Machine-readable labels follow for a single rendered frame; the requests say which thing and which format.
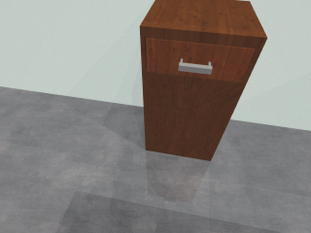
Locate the handle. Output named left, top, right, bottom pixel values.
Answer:
left=178, top=58, right=213, bottom=75

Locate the drawer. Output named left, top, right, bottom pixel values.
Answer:
left=146, top=38, right=256, bottom=82

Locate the cabinet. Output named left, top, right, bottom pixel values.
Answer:
left=139, top=0, right=267, bottom=161

